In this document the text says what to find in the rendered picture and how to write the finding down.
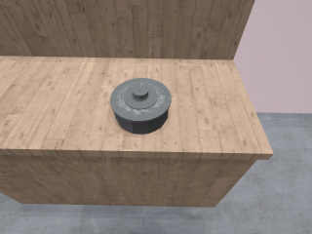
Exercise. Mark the knob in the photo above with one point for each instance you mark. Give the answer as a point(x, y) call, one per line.
point(140, 92)

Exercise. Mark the table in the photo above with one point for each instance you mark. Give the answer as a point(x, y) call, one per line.
point(60, 61)

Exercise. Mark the pot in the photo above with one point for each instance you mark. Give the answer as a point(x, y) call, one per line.
point(144, 127)

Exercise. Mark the lid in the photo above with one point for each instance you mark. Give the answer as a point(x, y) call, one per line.
point(144, 110)

